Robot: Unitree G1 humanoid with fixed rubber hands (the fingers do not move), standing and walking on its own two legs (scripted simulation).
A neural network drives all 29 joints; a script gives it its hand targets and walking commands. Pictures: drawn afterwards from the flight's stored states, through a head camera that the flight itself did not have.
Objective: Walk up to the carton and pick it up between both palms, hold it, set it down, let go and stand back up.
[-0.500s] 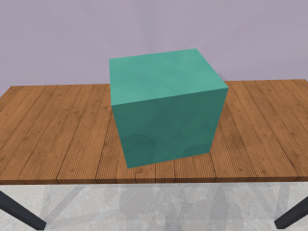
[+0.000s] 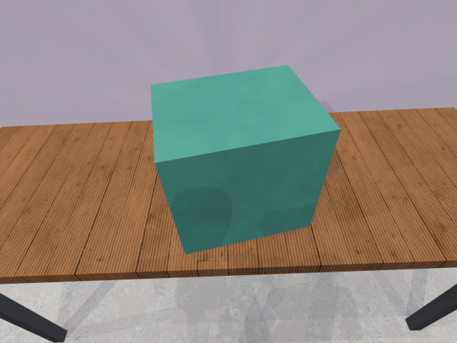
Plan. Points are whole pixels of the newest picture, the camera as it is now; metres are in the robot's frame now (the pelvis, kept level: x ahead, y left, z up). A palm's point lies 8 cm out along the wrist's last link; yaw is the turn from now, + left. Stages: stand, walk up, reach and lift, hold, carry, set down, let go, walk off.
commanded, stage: walk up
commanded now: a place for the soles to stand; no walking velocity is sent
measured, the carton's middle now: (236, 160) +0.46 +0.01 +0.07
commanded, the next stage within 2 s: reach and lift in 0.34 s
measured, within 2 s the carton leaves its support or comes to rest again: neither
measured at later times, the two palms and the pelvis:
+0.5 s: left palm out of the picture +0.11 +0.25 -0.13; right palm out of the picture +0.10 -0.25 -0.13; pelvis -0.02 +0.00 -0.02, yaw +0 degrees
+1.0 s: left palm out of the picture +0.10 +0.22 -0.06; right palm out of the picture +0.11 -0.25 -0.05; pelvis -0.04 -0.03 +0.01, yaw +1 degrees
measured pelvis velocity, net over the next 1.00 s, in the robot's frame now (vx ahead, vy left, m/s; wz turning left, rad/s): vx -0.04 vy -0.03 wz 0.01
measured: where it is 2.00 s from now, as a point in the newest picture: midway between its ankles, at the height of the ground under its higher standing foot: outside the picture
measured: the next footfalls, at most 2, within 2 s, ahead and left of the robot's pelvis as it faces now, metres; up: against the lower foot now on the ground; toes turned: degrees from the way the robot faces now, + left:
none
